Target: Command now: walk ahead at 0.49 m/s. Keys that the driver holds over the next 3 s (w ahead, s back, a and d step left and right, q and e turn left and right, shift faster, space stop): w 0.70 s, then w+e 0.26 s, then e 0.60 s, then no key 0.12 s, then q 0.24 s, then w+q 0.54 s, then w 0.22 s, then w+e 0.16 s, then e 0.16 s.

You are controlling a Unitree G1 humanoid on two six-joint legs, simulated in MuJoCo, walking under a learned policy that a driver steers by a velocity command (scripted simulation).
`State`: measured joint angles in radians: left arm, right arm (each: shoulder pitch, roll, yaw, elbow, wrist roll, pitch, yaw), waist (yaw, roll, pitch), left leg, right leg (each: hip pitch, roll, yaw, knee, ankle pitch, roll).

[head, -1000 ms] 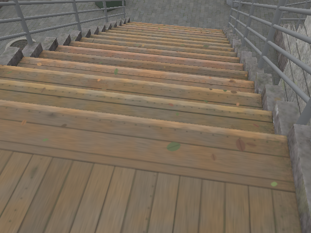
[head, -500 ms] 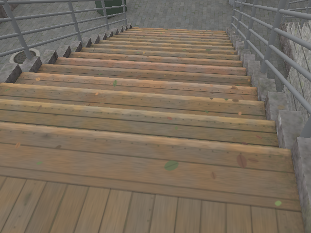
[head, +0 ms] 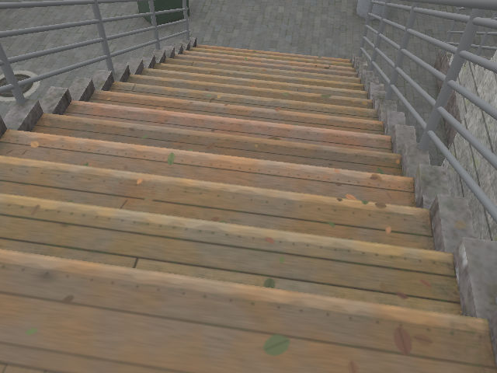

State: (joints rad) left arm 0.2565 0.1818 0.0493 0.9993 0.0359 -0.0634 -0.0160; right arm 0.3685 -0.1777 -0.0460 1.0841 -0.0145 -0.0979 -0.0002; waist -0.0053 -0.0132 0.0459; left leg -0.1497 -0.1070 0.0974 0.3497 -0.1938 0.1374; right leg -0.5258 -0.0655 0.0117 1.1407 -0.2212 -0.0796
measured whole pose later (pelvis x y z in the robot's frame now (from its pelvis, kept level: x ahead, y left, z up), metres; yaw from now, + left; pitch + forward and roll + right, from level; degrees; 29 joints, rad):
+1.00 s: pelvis +0.52 +0.02 -0.01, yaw -6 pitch -1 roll +0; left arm 0.39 0.21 0.05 0.98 0.01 -0.03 0.02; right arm 0.17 -0.20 -0.04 0.86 -0.02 -0.07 0.01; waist 0.03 -0.03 0.06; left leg -0.30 -0.02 0.13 0.50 -0.19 0.08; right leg -0.34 0.02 0.02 1.18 -0.38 -0.08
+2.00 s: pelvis +0.56 -0.01 +0.00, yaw -22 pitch +0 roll +0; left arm 0.16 0.23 0.00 0.72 0.01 0.05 0.02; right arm 0.33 -0.21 0.00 0.75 -0.01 0.04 0.01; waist -0.03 -0.03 -0.01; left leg -0.17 -0.06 -0.07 0.43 -0.26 0.05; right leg -0.33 0.08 0.01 0.62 -0.35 -0.03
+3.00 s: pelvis +0.88 +0.02 -0.18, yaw -8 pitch -1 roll -1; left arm 0.36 0.26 0.05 0.92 0.02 0.03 0.06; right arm 0.26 -0.18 -0.02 0.89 -0.03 -0.04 0.02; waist 0.05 -0.04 0.08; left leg -0.34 0.03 0.09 0.67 -0.31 0.05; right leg -0.60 0.00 0.05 1.79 -0.55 -0.04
